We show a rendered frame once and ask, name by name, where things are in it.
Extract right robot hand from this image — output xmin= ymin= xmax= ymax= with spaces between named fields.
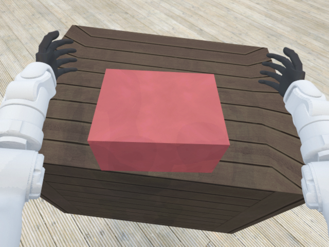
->
xmin=258 ymin=47 xmax=305 ymax=97

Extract robot left upper arm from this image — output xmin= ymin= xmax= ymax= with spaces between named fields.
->
xmin=0 ymin=148 xmax=45 ymax=247

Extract robot right upper arm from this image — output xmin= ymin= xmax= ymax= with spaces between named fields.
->
xmin=301 ymin=161 xmax=329 ymax=238

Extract left robot hand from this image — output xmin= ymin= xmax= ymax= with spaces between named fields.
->
xmin=35 ymin=30 xmax=78 ymax=80

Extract carton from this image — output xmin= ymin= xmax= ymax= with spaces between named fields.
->
xmin=87 ymin=69 xmax=230 ymax=173

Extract left robot forearm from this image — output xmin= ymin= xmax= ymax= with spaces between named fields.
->
xmin=0 ymin=62 xmax=57 ymax=152

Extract pedestal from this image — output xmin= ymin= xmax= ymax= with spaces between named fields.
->
xmin=38 ymin=25 xmax=306 ymax=234

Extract right robot forearm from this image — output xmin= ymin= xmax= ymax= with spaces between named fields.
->
xmin=283 ymin=80 xmax=329 ymax=165

